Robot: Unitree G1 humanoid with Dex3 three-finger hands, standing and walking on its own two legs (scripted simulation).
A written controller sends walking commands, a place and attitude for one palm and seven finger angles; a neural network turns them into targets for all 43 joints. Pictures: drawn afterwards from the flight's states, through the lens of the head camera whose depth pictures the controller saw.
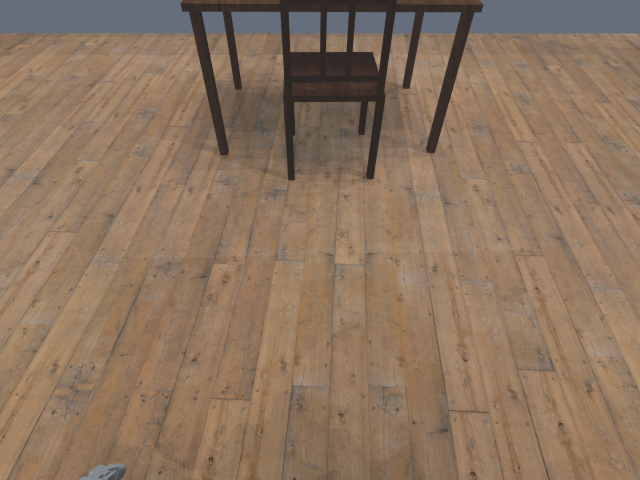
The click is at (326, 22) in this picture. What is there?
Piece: chair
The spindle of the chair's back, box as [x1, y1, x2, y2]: [320, 5, 326, 75]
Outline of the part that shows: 321,5 320,75 324,75 326,5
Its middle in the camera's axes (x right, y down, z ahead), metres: +0.01 -0.74 +1.45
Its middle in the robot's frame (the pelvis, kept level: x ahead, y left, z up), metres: +1.57 +0.08 -0.11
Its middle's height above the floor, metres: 0.66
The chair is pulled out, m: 0.00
